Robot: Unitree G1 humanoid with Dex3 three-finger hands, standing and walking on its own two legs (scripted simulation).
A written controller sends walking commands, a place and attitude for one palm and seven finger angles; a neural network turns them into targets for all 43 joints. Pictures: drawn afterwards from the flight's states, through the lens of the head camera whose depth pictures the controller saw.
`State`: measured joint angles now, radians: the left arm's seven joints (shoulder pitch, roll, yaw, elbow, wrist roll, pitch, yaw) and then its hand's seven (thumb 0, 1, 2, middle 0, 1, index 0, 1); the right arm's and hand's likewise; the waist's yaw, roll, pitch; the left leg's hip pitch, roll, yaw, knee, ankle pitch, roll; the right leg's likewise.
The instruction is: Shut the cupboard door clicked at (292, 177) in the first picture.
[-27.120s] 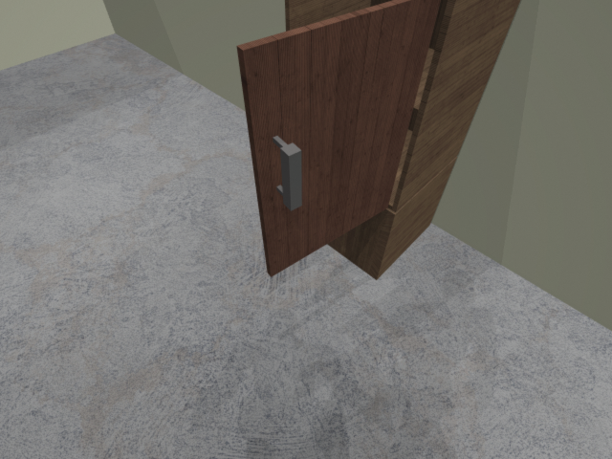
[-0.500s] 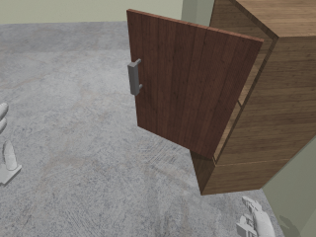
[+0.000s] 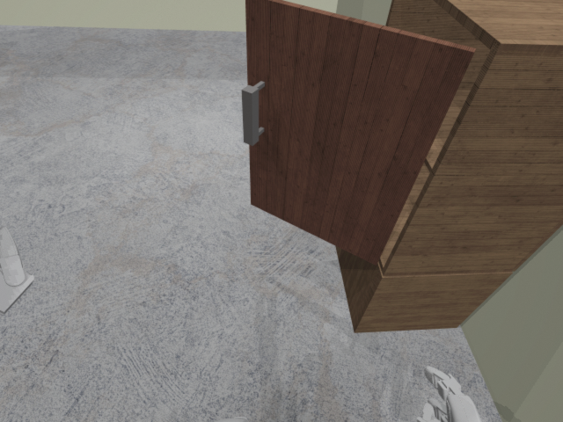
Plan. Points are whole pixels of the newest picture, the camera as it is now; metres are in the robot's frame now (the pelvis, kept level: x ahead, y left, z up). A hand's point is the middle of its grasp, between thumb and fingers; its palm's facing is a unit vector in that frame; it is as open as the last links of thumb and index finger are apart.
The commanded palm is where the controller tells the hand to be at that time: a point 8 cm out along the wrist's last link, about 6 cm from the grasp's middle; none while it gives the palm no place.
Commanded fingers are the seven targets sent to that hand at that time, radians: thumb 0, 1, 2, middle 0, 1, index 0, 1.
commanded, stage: step back with the hand held close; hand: left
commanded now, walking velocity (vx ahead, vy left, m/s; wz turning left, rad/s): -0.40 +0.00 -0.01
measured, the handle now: (255, 112) +0.75 +0.10 +0.04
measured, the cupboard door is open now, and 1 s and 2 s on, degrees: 55 55 55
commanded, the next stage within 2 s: stop stepping back and stand still in 0.50 s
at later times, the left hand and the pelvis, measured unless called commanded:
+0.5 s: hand (19, 344) +0.15 +0.25 +0.17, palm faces +0.39 -0.82 -0.42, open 7.4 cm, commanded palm +0.07 +0.28 +0.20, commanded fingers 0.00 0.90 0.90 -0.20 -0.30 -0.20 -0.30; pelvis -0.09 -0.01 +0.01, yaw -4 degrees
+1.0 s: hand out of the picture +0.10 +0.26 +0.16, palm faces +0.28 -0.92 -0.28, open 7.4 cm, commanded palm +0.00 +0.32 +0.20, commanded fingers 0.00 0.90 0.90 -0.20 -0.30 -0.20 -0.30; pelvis -0.16 +0.03 +0.02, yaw -5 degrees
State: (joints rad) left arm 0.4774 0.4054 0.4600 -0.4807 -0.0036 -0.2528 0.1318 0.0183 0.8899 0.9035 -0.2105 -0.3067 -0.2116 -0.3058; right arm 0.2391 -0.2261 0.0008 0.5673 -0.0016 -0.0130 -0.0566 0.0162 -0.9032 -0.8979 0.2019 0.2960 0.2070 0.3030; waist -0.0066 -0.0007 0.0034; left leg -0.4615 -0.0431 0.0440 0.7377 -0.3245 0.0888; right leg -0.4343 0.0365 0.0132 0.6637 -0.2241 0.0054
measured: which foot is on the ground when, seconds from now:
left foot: down 0.00-0.68, up 0.70-0.82, down 0.84-1.00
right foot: down 0.00-0.24, up 0.26-0.38, down 0.40-0.90, up 0.92-1.00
